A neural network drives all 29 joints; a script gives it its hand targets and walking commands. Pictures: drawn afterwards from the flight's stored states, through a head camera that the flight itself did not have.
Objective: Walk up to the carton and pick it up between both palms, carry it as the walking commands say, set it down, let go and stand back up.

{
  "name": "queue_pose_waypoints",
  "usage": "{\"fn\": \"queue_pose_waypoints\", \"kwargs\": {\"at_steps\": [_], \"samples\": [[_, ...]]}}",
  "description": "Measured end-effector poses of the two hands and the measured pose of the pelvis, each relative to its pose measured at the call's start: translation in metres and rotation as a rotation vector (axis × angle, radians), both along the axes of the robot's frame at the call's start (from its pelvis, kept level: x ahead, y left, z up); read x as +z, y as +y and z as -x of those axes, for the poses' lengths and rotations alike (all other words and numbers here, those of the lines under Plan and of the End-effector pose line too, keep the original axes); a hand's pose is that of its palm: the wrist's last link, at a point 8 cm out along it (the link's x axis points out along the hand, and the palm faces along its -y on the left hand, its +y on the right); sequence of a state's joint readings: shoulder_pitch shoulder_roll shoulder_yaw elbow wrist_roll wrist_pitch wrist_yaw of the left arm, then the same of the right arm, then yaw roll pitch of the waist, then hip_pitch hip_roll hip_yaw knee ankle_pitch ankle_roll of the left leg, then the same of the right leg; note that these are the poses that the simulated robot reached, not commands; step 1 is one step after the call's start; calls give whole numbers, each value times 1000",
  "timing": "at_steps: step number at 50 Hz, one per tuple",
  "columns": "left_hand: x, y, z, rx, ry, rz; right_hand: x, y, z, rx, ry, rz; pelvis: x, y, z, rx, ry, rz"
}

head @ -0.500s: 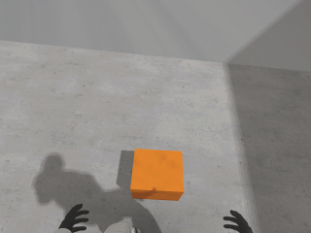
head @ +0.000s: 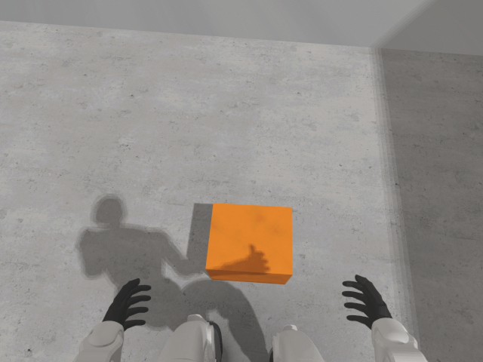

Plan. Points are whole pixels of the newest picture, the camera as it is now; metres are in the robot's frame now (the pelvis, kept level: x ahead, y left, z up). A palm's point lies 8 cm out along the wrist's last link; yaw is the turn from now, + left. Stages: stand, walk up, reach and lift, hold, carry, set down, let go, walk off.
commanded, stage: reach and lift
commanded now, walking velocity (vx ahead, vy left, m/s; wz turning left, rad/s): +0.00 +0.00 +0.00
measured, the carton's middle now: (250, 245) +0.46 -0.01 -0.61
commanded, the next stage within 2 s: none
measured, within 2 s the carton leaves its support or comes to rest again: neither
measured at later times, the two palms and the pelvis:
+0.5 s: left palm (134, 244) +0.33 +0.23 -0.14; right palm (343, 238) +0.35 -0.20 -0.14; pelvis -0.06 -0.01 -0.05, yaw +2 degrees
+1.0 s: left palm (154, 200) +0.45 +0.22 -0.18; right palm (350, 206) +0.44 -0.24 -0.19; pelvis -0.03 +0.00 -0.07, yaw +1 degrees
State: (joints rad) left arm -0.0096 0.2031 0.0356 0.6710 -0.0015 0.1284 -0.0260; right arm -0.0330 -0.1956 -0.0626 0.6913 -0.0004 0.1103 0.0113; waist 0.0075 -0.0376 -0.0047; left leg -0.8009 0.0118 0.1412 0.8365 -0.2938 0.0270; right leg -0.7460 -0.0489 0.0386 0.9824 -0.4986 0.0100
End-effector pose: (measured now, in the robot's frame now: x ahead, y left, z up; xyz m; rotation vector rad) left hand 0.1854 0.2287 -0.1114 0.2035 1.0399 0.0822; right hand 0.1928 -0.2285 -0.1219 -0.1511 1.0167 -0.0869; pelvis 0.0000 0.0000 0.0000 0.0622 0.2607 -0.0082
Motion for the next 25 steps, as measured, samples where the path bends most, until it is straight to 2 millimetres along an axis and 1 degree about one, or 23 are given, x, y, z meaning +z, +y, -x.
{"fn": "queue_pose_waypoints", "kwargs": {"at_steps": [3,6,9,14,17,21,25], "samples": [[-3,3,-4,-26,-7,-21,-5,-4,-11,1,-51,6,-8,-7,12,2,17,-7],[-4,9,-16,-30,-29,-33,-9,-6,-24,6,-79,17,-15,-14,26,7,25,-15],[-6,15,-34,-30,-51,-41,-11,-5,-39,16,-103,29,-23,-18,39,13,25,-16],[-9,21,-71,-10,-98,-28,-12,6,-74,41,-145,38,-35,-22,58,27,24,-9],[-10,18,-94,-7,-121,-9,-10,17,-96,51,-170,36,-38,-20,64,33,39,-2],[-18,10,-122,-17,-136,20,-9,26,-127,31,-218,24,-42,-14,65,37,82,9],[-32,4,-147,-6,-171,43,-19,31,-152,-22,-246,5,-46,-5,61,39,156,23]]}}
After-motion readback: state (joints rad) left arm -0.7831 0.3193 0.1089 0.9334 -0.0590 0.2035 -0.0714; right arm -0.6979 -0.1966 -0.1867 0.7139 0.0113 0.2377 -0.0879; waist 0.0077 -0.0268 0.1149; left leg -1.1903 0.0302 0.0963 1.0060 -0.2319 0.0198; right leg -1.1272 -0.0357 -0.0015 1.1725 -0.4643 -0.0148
